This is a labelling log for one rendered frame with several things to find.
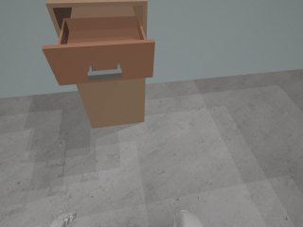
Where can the handle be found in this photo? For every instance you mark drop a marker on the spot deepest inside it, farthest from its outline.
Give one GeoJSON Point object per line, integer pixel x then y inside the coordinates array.
{"type": "Point", "coordinates": [104, 74]}

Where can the right robot thigh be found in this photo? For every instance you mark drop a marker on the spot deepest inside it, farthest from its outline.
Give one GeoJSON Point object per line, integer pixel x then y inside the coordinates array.
{"type": "Point", "coordinates": [185, 219]}

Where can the left robot hand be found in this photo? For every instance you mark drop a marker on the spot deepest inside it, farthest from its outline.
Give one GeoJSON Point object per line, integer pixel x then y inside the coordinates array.
{"type": "Point", "coordinates": [64, 220]}

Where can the drawer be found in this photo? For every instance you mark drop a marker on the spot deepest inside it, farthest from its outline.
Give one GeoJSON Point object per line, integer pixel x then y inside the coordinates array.
{"type": "Point", "coordinates": [102, 42]}

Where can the cabinet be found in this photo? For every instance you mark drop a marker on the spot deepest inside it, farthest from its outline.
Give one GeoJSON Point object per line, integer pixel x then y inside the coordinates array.
{"type": "Point", "coordinates": [115, 102]}

